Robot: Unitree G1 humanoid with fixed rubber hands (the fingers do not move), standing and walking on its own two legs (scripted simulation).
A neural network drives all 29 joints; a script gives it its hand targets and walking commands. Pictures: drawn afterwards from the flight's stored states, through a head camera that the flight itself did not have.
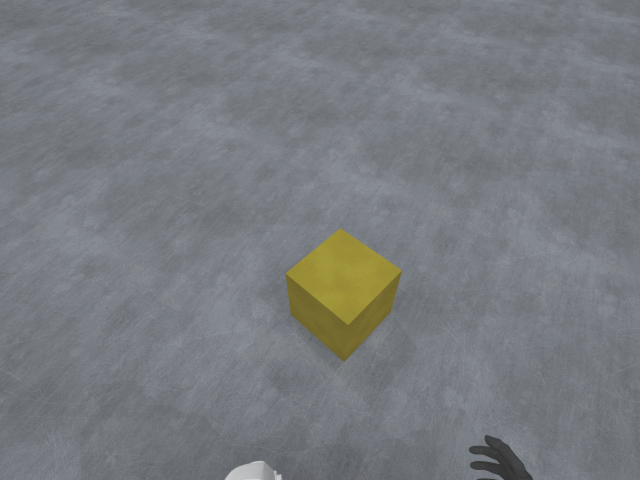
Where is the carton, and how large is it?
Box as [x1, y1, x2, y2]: [285, 228, 401, 361]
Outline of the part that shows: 340,228 285,273 291,314 344,361 390,311 401,270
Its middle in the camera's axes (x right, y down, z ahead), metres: +0.08 +0.19 +1.29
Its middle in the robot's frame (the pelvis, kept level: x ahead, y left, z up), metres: +0.74 -0.06 -0.64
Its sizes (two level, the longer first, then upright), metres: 0.255 0.255 0.259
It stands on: the floor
